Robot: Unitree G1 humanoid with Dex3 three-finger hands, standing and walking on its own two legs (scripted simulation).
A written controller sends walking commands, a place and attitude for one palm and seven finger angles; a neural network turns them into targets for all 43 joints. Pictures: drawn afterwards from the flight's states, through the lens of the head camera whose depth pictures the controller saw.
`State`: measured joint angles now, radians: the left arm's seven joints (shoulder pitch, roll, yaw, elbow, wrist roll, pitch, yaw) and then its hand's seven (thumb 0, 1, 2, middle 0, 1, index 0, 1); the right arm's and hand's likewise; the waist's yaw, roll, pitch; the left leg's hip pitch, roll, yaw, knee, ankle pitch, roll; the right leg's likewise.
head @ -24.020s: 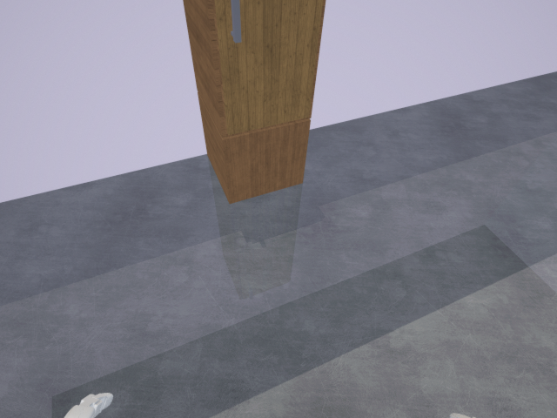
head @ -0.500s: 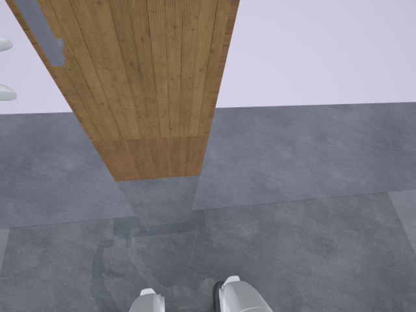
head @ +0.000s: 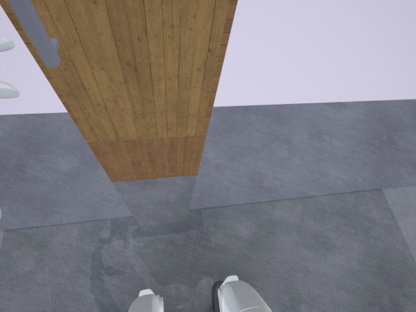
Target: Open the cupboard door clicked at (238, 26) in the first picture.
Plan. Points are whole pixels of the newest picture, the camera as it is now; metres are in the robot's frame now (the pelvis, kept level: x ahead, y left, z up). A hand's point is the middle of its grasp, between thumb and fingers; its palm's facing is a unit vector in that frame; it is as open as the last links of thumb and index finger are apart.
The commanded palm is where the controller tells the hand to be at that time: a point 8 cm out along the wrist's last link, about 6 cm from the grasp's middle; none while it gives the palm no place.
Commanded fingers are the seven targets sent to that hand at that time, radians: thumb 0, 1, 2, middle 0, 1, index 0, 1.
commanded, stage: move the hooked fingers beside the handle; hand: left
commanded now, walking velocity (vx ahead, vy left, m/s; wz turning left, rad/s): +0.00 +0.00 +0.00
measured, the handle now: (37, 21) +0.59 +0.23 +0.14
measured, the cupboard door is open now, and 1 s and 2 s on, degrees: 0 0 0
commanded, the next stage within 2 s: slide the fingers in behind the handle in 0.78 s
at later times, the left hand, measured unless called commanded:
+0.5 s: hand out of the picture +0.50 +0.29 +0.14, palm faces +0.00 -1.00 +0.01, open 14.0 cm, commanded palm +0.49 +0.33 +0.13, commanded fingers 0.00 -0.50 0.30 -0.30 -1.20 -0.30 -1.20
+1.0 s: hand out of the picture +0.52 +0.29 +0.14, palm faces +0.00 -1.00 +0.00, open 14.0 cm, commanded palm +0.50 +0.32 +0.13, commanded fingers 0.00 -0.50 0.30 -0.30 -1.20 -0.30 -1.20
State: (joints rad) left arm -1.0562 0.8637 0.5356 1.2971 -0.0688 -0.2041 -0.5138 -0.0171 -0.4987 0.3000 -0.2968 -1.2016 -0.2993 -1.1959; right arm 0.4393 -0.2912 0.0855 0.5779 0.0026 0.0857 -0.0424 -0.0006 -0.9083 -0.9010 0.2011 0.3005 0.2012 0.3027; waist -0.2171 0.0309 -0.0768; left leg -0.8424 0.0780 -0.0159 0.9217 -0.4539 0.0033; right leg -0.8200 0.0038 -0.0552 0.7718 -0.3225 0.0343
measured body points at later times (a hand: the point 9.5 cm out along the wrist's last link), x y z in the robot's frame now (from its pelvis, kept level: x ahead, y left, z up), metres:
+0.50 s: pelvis +0.00 +0.00 +0.00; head +0.13 +0.03 +0.43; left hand +0.49 +0.35 +0.14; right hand +0.00 -0.28 -0.09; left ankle -0.02 +0.11 -0.69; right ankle +0.02 -0.15 -0.69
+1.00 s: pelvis +0.00 +0.00 +0.00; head +0.14 +0.03 +0.43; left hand +0.51 +0.34 +0.14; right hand -0.04 -0.27 -0.10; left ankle -0.02 +0.11 -0.69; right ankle +0.02 -0.15 -0.69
